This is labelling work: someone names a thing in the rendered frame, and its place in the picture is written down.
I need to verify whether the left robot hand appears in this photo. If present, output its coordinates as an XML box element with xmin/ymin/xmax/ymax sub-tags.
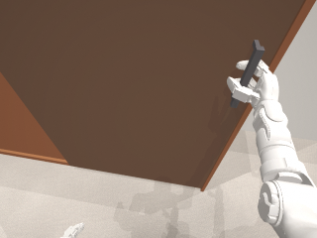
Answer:
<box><xmin>60</xmin><ymin>222</ymin><xmax>85</xmax><ymax>238</ymax></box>

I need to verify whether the wardrobe door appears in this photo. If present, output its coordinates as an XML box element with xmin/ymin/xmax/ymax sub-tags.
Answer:
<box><xmin>0</xmin><ymin>0</ymin><xmax>304</xmax><ymax>188</ymax></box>
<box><xmin>0</xmin><ymin>72</ymin><xmax>65</xmax><ymax>160</ymax></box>

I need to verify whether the right robot upper arm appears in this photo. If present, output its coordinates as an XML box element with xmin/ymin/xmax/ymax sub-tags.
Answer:
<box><xmin>258</xmin><ymin>179</ymin><xmax>317</xmax><ymax>238</ymax></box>

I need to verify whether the handle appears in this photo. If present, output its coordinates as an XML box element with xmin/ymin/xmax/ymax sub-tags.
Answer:
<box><xmin>230</xmin><ymin>40</ymin><xmax>265</xmax><ymax>108</ymax></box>

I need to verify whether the right robot hand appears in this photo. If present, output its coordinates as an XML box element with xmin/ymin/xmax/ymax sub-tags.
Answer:
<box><xmin>227</xmin><ymin>60</ymin><xmax>279</xmax><ymax>110</ymax></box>

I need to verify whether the right robot forearm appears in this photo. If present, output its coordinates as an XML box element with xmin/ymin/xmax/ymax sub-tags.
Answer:
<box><xmin>253</xmin><ymin>100</ymin><xmax>317</xmax><ymax>189</ymax></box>

